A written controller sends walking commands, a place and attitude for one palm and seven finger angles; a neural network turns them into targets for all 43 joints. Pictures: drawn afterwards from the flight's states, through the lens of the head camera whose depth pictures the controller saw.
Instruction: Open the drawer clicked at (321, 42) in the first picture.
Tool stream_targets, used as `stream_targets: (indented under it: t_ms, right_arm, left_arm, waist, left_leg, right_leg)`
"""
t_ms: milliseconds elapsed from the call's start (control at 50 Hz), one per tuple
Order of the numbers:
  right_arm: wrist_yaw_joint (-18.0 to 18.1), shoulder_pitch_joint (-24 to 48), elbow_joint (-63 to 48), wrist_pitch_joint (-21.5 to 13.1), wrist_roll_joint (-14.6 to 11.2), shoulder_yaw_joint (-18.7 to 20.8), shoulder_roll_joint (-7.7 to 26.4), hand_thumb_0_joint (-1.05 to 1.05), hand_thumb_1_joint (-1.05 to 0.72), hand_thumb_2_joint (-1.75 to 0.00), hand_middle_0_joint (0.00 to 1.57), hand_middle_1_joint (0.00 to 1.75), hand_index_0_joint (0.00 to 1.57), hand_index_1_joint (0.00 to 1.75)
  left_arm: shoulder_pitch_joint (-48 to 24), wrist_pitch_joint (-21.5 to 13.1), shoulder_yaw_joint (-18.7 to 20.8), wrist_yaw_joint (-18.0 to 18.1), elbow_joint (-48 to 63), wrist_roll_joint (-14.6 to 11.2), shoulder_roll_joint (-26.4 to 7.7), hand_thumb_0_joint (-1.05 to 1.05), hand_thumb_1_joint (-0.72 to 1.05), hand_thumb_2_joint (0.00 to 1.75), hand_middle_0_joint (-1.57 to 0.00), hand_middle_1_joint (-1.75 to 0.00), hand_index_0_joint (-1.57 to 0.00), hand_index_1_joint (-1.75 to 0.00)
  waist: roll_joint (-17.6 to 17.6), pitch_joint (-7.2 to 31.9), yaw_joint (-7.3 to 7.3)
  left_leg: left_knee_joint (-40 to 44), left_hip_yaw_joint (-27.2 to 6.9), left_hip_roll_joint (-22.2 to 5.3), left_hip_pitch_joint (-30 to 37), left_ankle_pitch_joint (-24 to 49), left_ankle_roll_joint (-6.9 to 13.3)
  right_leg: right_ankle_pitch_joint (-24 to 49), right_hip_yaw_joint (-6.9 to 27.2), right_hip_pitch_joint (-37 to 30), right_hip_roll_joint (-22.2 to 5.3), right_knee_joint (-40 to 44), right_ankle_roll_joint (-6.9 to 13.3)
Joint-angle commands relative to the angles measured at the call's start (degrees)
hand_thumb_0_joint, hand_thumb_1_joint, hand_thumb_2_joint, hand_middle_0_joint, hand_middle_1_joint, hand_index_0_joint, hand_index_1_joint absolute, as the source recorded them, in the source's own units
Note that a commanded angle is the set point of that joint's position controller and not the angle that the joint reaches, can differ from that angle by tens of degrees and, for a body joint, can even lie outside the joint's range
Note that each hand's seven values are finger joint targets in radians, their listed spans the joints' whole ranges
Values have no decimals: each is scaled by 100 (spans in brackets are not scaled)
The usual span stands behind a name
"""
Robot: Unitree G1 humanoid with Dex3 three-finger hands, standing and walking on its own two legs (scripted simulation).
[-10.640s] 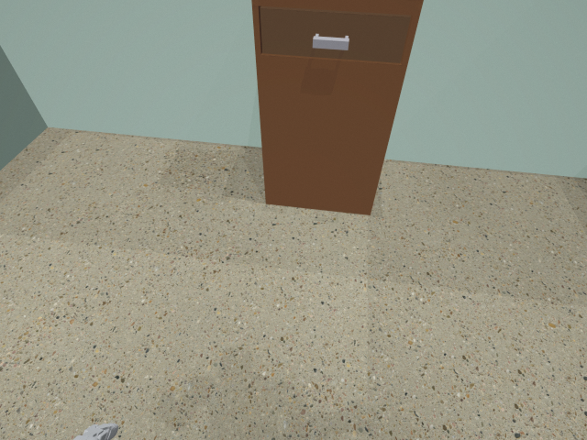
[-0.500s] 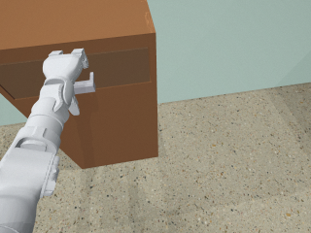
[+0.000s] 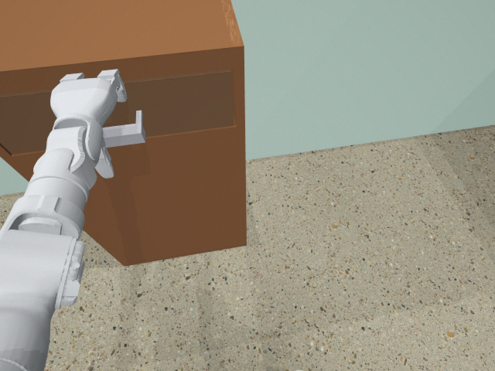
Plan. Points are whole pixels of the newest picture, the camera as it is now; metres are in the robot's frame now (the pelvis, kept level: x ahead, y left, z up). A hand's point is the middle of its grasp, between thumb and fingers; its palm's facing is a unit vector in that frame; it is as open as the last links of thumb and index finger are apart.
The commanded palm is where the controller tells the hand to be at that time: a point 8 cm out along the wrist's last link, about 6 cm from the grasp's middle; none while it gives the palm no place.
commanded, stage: move the hooked fingers above the handle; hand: left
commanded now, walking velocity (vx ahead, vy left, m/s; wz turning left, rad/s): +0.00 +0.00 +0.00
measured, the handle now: (113, 127) +0.55 +0.23 +0.04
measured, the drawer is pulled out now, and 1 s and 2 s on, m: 0.00 0.00 0.00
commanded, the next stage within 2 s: lower the fingers behind the handle in 0.20 s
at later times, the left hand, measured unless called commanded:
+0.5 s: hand (95, 133) +0.50 +0.24 +0.08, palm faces -0.05 -0.01 -1.00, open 13.8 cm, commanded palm +0.48 +0.24 +0.14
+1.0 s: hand (106, 144) +0.50 +0.23 +0.05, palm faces -0.05 +0.00 -1.00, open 13.8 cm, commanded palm +0.48 +0.23 +0.11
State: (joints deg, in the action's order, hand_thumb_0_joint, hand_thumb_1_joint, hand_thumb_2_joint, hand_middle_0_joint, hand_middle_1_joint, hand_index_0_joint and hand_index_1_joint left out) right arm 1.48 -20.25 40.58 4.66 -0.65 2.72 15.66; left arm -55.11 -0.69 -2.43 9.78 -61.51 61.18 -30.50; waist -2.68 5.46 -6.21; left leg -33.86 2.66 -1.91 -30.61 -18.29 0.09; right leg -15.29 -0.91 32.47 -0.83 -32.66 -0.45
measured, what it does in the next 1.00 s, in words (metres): stands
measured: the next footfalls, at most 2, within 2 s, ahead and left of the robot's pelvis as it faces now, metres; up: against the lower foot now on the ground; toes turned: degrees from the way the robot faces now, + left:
none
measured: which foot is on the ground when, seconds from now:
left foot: down 0.00-1.00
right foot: down 0.00-1.00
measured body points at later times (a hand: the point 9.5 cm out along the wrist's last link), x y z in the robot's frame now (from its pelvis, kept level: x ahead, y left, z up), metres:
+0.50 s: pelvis +0.00 +0.01 +0.00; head +0.08 -0.01 +0.44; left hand +0.49 +0.23 +0.14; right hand +0.04 -0.27 -0.13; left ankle -0.03 +0.12 -0.73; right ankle -0.01 -0.13 -0.73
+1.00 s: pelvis +0.00 +0.00 -0.01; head +0.09 +0.00 +0.43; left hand +0.49 +0.23 +0.11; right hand +0.00 -0.27 -0.14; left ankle -0.03 +0.12 -0.73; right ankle -0.01 -0.13 -0.73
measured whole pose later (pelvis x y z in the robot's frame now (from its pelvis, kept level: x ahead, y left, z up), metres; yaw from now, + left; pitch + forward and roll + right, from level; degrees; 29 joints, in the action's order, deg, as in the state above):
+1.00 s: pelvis +0.00 +0.00 -0.01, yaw +0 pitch +17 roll -1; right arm 1.1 -20.6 41.3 4.3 0.2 2.7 15.0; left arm -52.4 -0.9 -1.6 14.7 -63.9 62.6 -29.6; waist -2.7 6.1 -7.0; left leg -37.4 2.7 -2.0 -34.6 -19.7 0.4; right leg -16.2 -0.6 36.2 -0.8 -35.5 -0.8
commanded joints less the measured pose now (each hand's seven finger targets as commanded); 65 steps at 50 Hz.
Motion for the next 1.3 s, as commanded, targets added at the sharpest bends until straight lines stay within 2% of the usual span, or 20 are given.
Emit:
stream_targets:
  t_ms: [0,140,160,200,260,280,320,360,420,500,580,680,700,760,800,840,860,1000,1180,1280]
  right_arm:
    - [45,-571,-415,-72,11,297,839,0,-90,-90,20,30,20,30]
    - [54,-524,-412,-65,2,303,843,0,-90,-90,20,30,20,30]
    - [54,-544,-416,-59,6,306,854,0,-90,-90,20,30,20,30]
    - [62,-498,-453,-36,15,298,825,0,-90,-90,20,30,20,30]
    - [42,-487,-427,-24,3,294,835,0,-90,-90,20,30,20,30]
    - [35,-475,-427,-17,5,287,827,0,-90,-90,20,30,20,30]
    - [56,-488,-395,-22,-11,275,869,0,-90,-90,20,30,20,30]
    - [70,-508,-428,-31,9,279,860,0,-90,-90,20,30,20,30]
    - [48,-568,-431,-37,40,312,829,0,-90,-90,20,30,20,30]
    - [19,-598,-413,-35,50,345,815,0,-90,-90,20,30,20,30]
    - [11,-630,-349,-35,76,359,833,0,-90,-90,20,30,20,30]
    - [-12,-665,-288,-56,85,368,844,0,-90,-90,20,30,20,30]
    - [-15,-644,-284,-64,85,361,832,0,-90,-90,20,30,20,30]
    - [11,-694,-255,-65,88,353,874,0,-90,-90,20,30,20,30]
    - [16,-703,-226,-87,95,350,849,0,-90,-90,20,30,20,30]
    - [34,-711,-232,-84,101,330,891,0,-90,-90,20,30,20,30]
    - [37,-708,-249,-94,102,327,892,0,-90,-90,20,30,20,30]
    - [26,-788,-223,-157,101,358,855,0,-90,-90,20,30,20,30]
    - [34,-848,-172,-213,124,341,898,0,-90,-90,20,30,20,30]
    - [12,-925,-144,-251,148,352,888,0,-90,-90,20,30,20,30]
  left_arm:
    - [-2580,59,402,272,1181,-3,-1525,0,-50,30,-30,-120,-30,-120]
    - [-2837,95,204,202,1313,-59,-1280,0,-50,30,-30,-120,-30,-120]
    - [-2790,59,417,200,1377,-58,-1559,0,-50,30,-30,-120,-30,-120]
    - [-2658,23,379,180,1454,-27,-1503,0,-50,30,-30,-120,-30,-120]
    - [-2530,36,367,188,1341,-57,-1445,0,-50,30,-30,-120,-30,-120]
    - [-2497,81,192,181,1225,-66,-1222,0,-50,30,-30,-120,-30,-120]
    - [-2497,118,300,190,1025,-34,-1397,0,-50,30,-30,-120,-30,-120]
    - [-2551,38,367,188,1170,-33,-1505,0,-50,30,-30,-120,-30,-120]
    - [-2494,-72,262,197,1332,-14,-1291,0,-50,30,-30,-120,-30,-120]
    - [-2341,-159,266,308,1355,-21,-1176,0,-50,30,-30,-120,-30,-120]
    - [-2406,-127,477,520,1305,51,-1440,0,-50,30,-30,-120,-30,-120]
    - [-2520,-9,395,663,1242,67,-1319,0,-50,30,-30,-120,-30,-120]
    - [-2502,36,219,664,1125,55,-1110,0,-50,30,-30,-120,-30,-120]
    - [-2497,50,492,685,1037,79,-1482,0,-50,30,-30,-120,-30,-120]
    - [-2513,77,302,693,901,94,-1227,0,-50,30,-30,-120,-30,-120]
    - [-2316,53,520,682,768,56,-1483,0,-50,30,-30,-120,-30,-120]
    - [-2329,31,555,684,818,79,-1585,0,-50,30,-30,-120,-30,-120]
    - [-2266,-39,282,779,732,126,-1156,0,-50,30,-30,-120,-30,-120]
    - [-2396,-18,507,987,594,194,-1514,0,-50,30,-30,-120,-30,-120]
    - [-2534,13,336,1064,517,244,-1293,0,-50,30,-30,-120,-30,-120]
  waist:
    - [-87,2494,64]
    - [55,2357,-77]
    - [-20,2542,19]
    - [-57,2625,50]
    - [-65,2345,45]
    - [37,2187,0]
    - [188,1980,-36]
    - [63,2312,16]
    - [-89,2496,27]
    - [-92,2448,30]
    - [-62,2512,16]
    - [-147,2587,-22]
    - [-182,2468,-74]
    - [-78,2627,-32]
    - [-38,2418,-116]
    - [128,2492,-50]
    - [-17,2532,-30]
    - [-47,2412,-125]
    - [14,2571,-161]
    - [-229,2651,-234]
  left_leg:
    - [115,3,266,1179,2609,233]
    - [115,-23,247,1341,2593,259]
    - [109,-24,255,1343,2633,250]
    - [88,-27,263,1369,2777,243]
    - [96,-33,244,1322,2769,229]
    - [122,-50,252,1268,2634,229]
    - [159,-42,248,1101,2289,232]
    - [115,-3,272,1149,2401,243]
    - [7,-30,253,1320,2821,222]
    - [-48,-78,234,1315,2881,214]
    - [-101,-71,252,1160,2777,215]
    - [-116,-97,241,1195,2748,194]
    - [-112,-85,245,1172,2655,198]
    - [-128,-71,258,1034,2604,208]
    - [-128,-46,241,977,2493,211]
    - [-128,-45,262,816,2423,222]
    - [-135,-25,267,786,2370,219]
    - [-217,-47,243,822,2285,214]
    - [-368,-25,293,480,2039,239]
    - [-487,-80,271,563,2158,216]
  right_leg:
    - [2223,-45,-1480,271,64,176]
    - [2130,-53,-1361,275,149,170]
    - [2200,-26,-1487,271,109,161]
    - [2296,-48,-1519,273,51,170]
    - [2225,-67,-1383,282,90,174]
    - [2102,-91,-1289,284,107,172]
    - [1884,-83,-1199,279,146,169]
    - [2051,-24,-1385,258,107,168]
    - [2261,-51,-1316,277,5,178]
    - [2137,-73,-1142,298,-23,178]
    - [2152,-64,-1171,302,-81,185]
    - [2067,-84,-1077,315,-103,187]
    - [1992,-85,-983,313,-70,184]
    - [2088,-48,-1152,305,-108,176]
    - [2032,-76,-1017,303,-94,170]
    - [2083,-45,-1200,296,-97,176]
    - [2090,-19,-1191,281,-127,162]
    - [1851,-58,-829,315,-157,164]
    - [1845,-5,-831,304,-280,146]
    - [1756,-48,-509,325,-386,162]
